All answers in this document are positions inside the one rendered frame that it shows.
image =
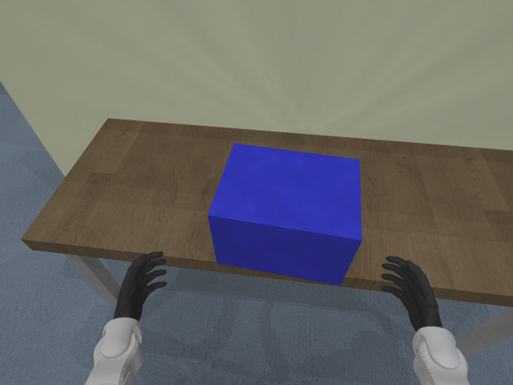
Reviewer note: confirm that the carton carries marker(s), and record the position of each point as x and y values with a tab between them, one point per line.
291	213

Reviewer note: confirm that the table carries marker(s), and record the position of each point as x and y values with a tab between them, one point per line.
141	187

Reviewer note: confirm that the robot right hand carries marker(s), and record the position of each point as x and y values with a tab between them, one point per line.
417	295

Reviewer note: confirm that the robot left hand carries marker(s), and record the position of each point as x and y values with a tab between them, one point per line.
134	289

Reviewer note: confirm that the right robot forearm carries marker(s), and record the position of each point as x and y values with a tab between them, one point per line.
437	360

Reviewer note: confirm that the left robot forearm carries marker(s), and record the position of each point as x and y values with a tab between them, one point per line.
118	354

